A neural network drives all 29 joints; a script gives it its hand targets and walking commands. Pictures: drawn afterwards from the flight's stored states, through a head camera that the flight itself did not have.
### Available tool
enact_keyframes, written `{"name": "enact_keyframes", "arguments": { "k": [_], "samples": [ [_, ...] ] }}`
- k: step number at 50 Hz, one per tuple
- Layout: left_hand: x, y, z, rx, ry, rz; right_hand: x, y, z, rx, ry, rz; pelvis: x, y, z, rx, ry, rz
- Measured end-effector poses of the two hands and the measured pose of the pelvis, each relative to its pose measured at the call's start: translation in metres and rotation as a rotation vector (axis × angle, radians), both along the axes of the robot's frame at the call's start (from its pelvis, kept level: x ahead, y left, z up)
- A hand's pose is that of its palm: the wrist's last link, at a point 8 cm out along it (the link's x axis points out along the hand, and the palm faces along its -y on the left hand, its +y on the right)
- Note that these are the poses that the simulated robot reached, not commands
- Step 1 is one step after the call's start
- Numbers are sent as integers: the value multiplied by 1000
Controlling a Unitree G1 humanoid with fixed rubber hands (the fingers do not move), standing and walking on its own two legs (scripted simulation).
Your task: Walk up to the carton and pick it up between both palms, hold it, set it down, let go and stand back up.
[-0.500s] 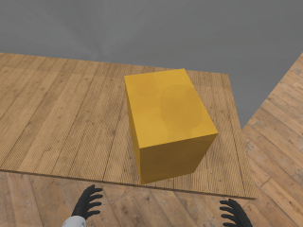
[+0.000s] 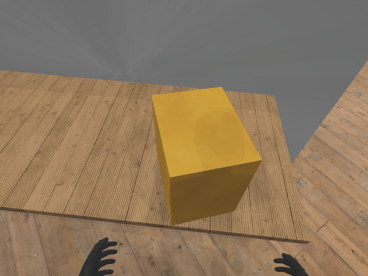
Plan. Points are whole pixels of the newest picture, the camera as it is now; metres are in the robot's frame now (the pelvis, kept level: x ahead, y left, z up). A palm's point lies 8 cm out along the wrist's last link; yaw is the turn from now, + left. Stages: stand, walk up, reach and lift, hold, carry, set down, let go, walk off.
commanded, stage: stand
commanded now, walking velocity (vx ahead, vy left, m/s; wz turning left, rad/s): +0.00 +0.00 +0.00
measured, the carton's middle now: (195, 157) +0.43 +0.02 -0.05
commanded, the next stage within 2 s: none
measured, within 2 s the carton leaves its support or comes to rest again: neither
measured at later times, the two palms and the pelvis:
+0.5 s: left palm out of the picture +0.01 +0.27 -0.13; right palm out of the picture +0.04 -0.27 -0.10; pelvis -0.04 +0.00 +0.00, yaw +0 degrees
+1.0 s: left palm out of the picture +0.00 +0.28 -0.13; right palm out of the picture +0.05 -0.27 -0.10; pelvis -0.03 +0.01 +0.00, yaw +0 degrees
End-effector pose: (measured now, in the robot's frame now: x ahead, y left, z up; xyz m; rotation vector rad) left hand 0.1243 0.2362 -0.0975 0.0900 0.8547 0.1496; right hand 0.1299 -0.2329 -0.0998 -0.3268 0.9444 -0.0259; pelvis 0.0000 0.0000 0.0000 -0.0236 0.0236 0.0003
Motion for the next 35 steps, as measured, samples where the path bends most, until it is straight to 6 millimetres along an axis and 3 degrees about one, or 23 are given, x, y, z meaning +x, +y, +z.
{"name": "enact_keyframes", "arguments": {
  "k": [9,16,27,35],
  "samples": [
    [-68,30,-20,57,165,58,-39,-32,0,-77,103,-46,-11,0,-1,3,-20,1],
    [-98,36,-25,71,202,74,-62,-37,-1,-81,107,-58,-26,-2,-1,6,-48,1],
    [-123,39,-29,60,225,78,-97,-38,-4,-84,149,-78,-41,1,-2,5,-68,1],
    [-127,43,-30,60,241,76,-109,-38,-5,-89,188,-87,-40,3,-2,3,-67,1]
  ]
}}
